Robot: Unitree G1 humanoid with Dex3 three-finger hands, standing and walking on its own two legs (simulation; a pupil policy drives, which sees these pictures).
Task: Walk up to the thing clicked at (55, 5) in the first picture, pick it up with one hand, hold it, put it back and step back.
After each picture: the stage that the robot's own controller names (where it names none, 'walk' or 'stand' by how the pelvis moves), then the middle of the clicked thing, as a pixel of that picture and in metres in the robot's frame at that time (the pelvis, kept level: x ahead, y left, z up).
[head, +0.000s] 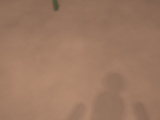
stand; (54, 2) +2.26 +0.43 -0.66
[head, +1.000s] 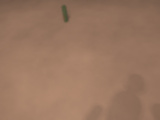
walk; (65, 14) +2.14 +0.40 -0.65
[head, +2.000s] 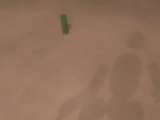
walk; (64, 24) +1.53 +0.33 -0.64
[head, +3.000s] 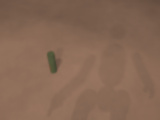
walk; (52, 62) +1.02 +0.30 -0.63
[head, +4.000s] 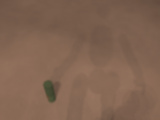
walk; (50, 92) +0.67 +0.24 -0.64
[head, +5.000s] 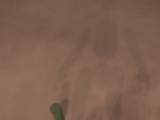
walk; (57, 114) +0.47 +0.22 -0.63
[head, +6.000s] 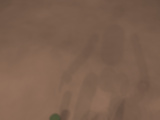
stand; out of the picture +0.43 +0.20 -0.65
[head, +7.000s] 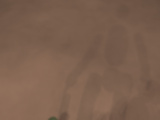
stand; out of the picture +0.42 +0.24 -0.65
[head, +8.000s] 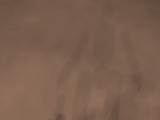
stand; out of the picture +0.41 +0.24 -0.66
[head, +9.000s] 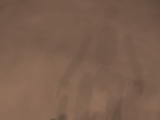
stand; out of the picture +0.42 +0.22 -0.66
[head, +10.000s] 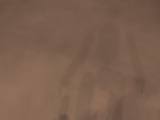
stand; out of the picture +0.41 +0.21 -0.66
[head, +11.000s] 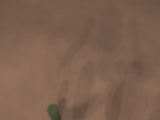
go down; (54, 114) +0.43 +0.20 -0.65
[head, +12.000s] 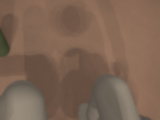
go down; out of the picture +0.48 +0.30 -0.24
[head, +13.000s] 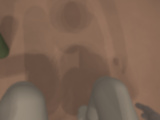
close in; out of the picture +0.47 +0.31 -0.25
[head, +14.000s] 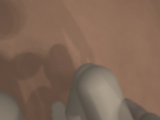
close; out of the picture +0.44 +0.36 -0.16
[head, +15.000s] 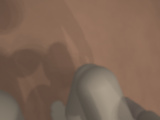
lift; out of the picture +0.41 +0.35 -0.16
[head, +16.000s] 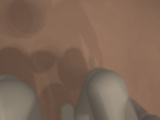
lift; out of the picture +0.35 +0.30 -0.15
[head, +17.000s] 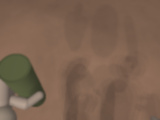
lift; (27, 86) +0.32 +0.18 +0.04
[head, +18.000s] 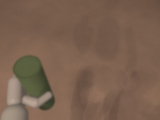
hold; (38, 87) +0.33 +0.16 +0.04
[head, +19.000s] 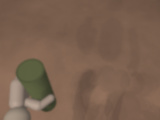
hold; (40, 90) +0.32 +0.16 +0.04
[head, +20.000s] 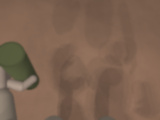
crouch; (22, 70) +0.39 +0.20 -0.02
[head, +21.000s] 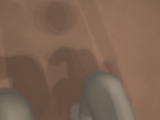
lower; out of the picture +0.46 +0.32 -0.09
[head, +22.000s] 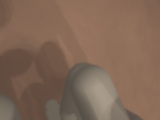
lower; out of the picture +0.43 +0.36 -0.17
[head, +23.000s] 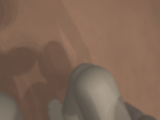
lower; out of the picture +0.42 +0.36 -0.16
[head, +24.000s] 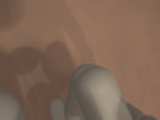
lower; out of the picture +0.41 +0.36 -0.16
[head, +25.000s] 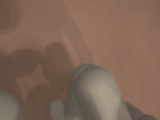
lower; out of the picture +0.41 +0.36 -0.16
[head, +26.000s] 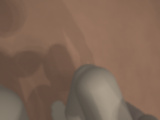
open; out of the picture +0.41 +0.34 -0.16
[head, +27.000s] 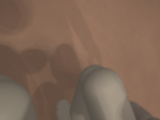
stand; out of the picture +0.41 +0.34 -0.17
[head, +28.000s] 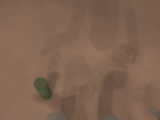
walk; (44, 89) +0.45 +0.23 -0.47
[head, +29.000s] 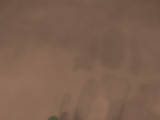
stand; out of the picture +0.42 +0.20 -0.60
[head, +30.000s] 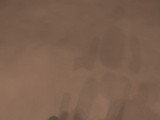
stand; out of the picture +0.41 +0.21 -0.60
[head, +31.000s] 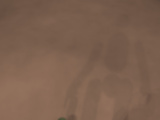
stand; out of the picture +0.44 +0.18 -0.65
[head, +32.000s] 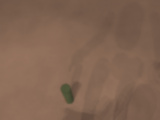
walk; (67, 94) +0.52 +0.17 -0.63
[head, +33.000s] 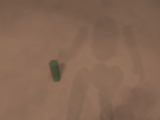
walk; (55, 71) +0.76 +0.21 -0.64
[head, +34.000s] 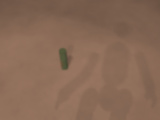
stand; (63, 59) +1.04 +0.22 -0.63
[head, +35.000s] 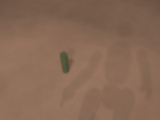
stand; (64, 63) +1.02 +0.20 -0.66
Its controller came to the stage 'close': yes
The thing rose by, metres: 0.67
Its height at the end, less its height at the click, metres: +0.00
